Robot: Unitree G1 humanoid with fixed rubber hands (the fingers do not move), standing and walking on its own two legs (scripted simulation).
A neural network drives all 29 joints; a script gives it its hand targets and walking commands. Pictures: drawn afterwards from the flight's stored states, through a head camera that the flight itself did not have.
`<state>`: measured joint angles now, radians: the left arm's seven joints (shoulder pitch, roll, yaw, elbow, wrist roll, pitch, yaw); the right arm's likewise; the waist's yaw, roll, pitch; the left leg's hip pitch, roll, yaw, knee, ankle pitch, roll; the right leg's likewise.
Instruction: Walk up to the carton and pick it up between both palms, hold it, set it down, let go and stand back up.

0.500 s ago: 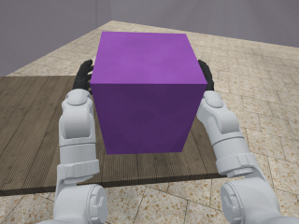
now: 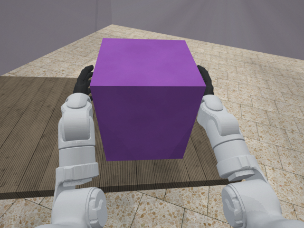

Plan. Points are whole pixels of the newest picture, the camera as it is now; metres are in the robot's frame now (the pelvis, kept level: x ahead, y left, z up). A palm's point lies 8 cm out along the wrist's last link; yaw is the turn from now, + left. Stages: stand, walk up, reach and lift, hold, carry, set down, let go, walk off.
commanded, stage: hold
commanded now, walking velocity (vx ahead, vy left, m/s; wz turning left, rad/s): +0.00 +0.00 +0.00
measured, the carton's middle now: (145, 101) +0.38 +0.01 +0.19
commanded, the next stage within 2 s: set down in 0.82 s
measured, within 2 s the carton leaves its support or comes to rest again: neither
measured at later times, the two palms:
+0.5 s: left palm (82, 89) +0.36 +0.16 +0.23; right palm (205, 94) +0.36 -0.14 +0.22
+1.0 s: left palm (82, 94) +0.35 +0.16 +0.23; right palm (207, 98) +0.34 -0.14 +0.22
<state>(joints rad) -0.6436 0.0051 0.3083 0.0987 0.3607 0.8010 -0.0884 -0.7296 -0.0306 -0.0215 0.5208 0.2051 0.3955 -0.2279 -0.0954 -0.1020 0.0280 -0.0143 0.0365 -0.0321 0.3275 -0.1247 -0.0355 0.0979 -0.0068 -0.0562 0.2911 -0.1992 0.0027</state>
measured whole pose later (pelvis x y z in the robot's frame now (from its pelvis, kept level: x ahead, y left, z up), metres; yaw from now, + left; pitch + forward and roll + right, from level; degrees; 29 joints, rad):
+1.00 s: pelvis +0.00 +0.00 +0.00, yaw +0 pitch -12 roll -1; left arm -0.62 -0.03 0.31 0.02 0.37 0.76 -0.08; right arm -0.67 -0.04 0.00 0.43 0.20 0.33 -0.24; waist -0.10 -0.09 0.06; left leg 0.01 0.03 -0.03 0.34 -0.13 -0.03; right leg 0.13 -0.01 -0.06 0.29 -0.20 0.01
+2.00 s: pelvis +0.03 +0.01 +0.00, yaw +0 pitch -9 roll +0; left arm -0.49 -0.04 0.28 0.23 0.32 0.42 -0.07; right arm -0.51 0.01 -0.05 0.55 0.04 -0.04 -0.21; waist -0.07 -0.06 0.11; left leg 0.00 0.02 -0.01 0.31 -0.15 -0.02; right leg 0.13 -0.03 -0.07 0.24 -0.21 0.02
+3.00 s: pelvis +0.03 +0.01 +0.00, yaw -2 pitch +3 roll -1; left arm -0.54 -0.04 0.29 0.63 0.29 0.08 -0.01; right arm -0.52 0.09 -0.31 0.81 -0.17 -0.27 -0.13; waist -0.01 -0.08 -0.02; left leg -0.24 0.05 0.03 0.33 -0.15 -0.02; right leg -0.12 -0.01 -0.05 0.25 -0.19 0.01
